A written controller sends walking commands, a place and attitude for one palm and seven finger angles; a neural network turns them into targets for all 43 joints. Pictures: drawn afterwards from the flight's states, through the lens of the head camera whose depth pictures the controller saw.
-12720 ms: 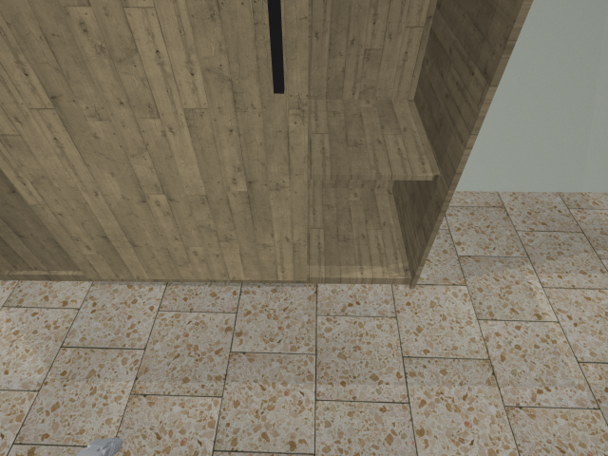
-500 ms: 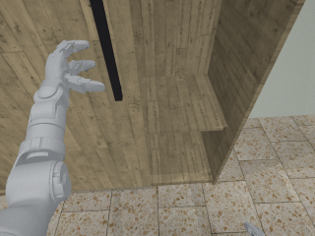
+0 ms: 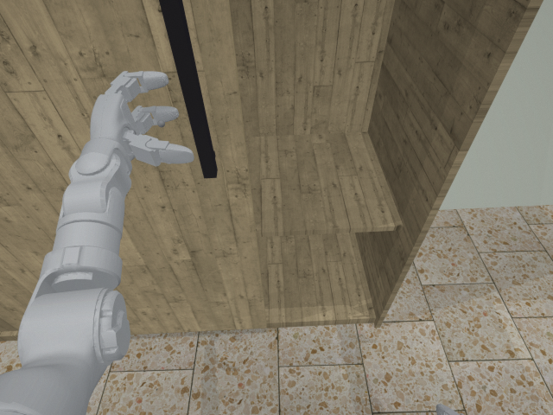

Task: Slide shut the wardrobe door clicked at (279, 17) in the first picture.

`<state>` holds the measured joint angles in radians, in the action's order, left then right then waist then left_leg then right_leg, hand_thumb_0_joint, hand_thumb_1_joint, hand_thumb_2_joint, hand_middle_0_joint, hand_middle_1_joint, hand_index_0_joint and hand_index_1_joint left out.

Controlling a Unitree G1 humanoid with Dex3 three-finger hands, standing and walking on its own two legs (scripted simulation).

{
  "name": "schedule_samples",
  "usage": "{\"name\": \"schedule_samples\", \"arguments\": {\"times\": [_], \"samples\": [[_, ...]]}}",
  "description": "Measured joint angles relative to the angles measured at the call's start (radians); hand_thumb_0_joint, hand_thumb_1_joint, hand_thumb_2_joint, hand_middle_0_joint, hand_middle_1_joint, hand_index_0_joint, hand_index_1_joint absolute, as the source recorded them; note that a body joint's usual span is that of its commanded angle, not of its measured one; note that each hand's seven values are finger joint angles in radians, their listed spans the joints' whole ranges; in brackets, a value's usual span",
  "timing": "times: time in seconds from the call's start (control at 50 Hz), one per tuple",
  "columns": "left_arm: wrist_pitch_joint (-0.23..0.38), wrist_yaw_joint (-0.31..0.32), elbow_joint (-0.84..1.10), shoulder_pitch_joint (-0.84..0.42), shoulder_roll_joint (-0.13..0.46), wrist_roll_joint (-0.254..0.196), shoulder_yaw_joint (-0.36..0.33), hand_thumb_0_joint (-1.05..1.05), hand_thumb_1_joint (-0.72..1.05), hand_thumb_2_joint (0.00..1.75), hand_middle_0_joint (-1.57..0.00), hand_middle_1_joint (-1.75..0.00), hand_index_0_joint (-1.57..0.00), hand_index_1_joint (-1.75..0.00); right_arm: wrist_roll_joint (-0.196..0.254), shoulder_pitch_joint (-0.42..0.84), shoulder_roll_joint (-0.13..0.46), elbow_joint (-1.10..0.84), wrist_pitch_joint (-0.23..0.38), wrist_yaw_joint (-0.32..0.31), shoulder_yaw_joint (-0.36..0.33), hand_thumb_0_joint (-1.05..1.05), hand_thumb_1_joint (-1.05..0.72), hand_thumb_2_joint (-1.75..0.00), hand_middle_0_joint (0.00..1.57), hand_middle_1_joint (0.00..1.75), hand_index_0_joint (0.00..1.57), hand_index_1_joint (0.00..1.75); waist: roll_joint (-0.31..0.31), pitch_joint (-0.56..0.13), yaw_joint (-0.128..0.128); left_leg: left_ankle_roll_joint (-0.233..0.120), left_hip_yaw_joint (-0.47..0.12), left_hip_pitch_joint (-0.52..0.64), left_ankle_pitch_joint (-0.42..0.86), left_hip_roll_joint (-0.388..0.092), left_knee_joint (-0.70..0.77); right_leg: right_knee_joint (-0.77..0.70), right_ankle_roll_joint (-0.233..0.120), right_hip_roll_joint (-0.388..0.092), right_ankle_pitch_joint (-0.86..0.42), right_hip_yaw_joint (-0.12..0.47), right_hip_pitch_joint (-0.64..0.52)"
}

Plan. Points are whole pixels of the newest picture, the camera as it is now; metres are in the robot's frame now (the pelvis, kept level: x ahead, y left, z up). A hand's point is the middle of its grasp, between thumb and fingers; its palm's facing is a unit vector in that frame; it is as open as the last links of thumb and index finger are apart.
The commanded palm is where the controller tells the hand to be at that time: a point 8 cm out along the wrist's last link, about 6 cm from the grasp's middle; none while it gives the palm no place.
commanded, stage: feel for the door with the fingertips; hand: left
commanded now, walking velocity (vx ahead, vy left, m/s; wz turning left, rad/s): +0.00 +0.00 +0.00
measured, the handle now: (193, 84) +0.52 +0.13 +0.24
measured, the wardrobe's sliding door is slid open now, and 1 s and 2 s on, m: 0.41 0.41 0.41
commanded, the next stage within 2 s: slide the fingers in behind the handle in 0.70 s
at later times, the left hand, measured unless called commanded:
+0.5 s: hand (176, 115) +0.46 +0.15 +0.22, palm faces +0.08 -1.00 +0.00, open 14.0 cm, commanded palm +0.44 +0.20 +0.21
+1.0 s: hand (173, 114) +0.47 +0.15 +0.22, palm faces +0.07 -1.00 +0.02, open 13.8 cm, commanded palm +0.44 +0.21 +0.21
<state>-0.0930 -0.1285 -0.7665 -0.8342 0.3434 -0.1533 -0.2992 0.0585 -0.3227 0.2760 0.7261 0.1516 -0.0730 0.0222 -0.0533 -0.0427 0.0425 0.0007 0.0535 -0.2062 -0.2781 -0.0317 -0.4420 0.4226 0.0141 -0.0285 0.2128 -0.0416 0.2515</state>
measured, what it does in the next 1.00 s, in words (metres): stands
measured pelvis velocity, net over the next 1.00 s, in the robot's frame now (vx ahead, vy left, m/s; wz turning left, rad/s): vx -0.01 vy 0.00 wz -0.02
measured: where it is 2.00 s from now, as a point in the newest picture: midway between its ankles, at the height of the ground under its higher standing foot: outside the picture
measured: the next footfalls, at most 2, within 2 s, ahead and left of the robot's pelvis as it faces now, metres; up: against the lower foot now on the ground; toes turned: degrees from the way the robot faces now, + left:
none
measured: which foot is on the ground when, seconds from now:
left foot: down 0.00-1.00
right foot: down 0.00-1.00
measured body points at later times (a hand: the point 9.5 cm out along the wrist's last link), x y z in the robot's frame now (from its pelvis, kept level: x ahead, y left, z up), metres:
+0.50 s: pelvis -0.01 -0.01 +0.00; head +0.00 -0.03 +0.45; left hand +0.45 +0.20 +0.23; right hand +0.09 -0.26 -0.12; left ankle -0.03 +0.12 -0.74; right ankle +0.00 -0.13 -0.74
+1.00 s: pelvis -0.01 +0.00 +0.00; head +0.00 -0.01 +0.45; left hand +0.46 +0.21 +0.22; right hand +0.03 -0.26 -0.12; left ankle -0.03 +0.12 -0.74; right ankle +0.00 -0.13 -0.74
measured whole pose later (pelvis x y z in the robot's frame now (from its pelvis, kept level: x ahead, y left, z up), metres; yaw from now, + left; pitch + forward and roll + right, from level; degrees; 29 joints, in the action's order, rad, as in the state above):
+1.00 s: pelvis -0.01 +0.00 +0.00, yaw -1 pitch +4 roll +0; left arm 0.03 -0.10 -1.02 -0.99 0.39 -0.10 -0.35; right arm 0.04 -0.38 0.27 0.75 0.18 -0.06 0.02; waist -0.04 -0.04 0.09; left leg 0.00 0.07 -0.26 -0.27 -0.03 -0.46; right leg 0.43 0.02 -0.03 0.19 -0.02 0.31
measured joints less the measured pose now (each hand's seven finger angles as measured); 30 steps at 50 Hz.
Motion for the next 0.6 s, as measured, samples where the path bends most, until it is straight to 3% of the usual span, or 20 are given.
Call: {"name": "schedule_samples", "arguments": {"times": [0.26, 0.38, 0.6], "samples": [[-0.018, 0.069, 0.023, -0.013, -0.065, 0.018, 0.026, -0.01, -0.51, 0.30, -0.30, -1.20, -0.30, -1.20, -0.006, 0.041, -0.026, -0.010, -0.002, 0.005, 0.014, 0.01, -0.90, -0.90, 0.20, 0.30, 0.20, 0.30, -0.005, 0.002, -0.005, 0.003, 0.002, 0.009, 0.007, -0.001, 0.004, 0.006, -0.003, 0.001, -0.003, 0.002, -0.003], [-0.001, 0.083, -0.072, -0.070, -0.035, 0.041, 0.015, -0.01, -0.51, 0.30, -0.31, -1.20, -0.30, -1.20, -0.010, 0.045, -0.031, -0.012, 0.002, 0.001, 0.019, 0.01, -0.90, -0.90, 0.20, 0.30, 0.20, 0.30, -0.003, 0.006, 0.004, 0.005, 0.001, -0.002, 0.013, -0.002, 0.003, 0.009, -0.006, 0.003, -0.006, 0.002, 0.009], [0.057, 0.053, -0.182, -0.124, 0.010, 0.046, -0.003, -0.01, -0.50, 0.30, -0.30, -1.20, -0.30, -1.20, -0.010, -0.012, -0.008, 0.012, 0.009, 0.000, 0.005, 0.01, -0.90, -0.90, 0.20, 0.30, 0.20, 0.30, 0.003, 0.008, 0.021, 0.005, 0.002, -0.024, 0.014, -0.005, -0.005, 0.010, -0.007, 0.005, -0.012, 0.003, 0.028]]}}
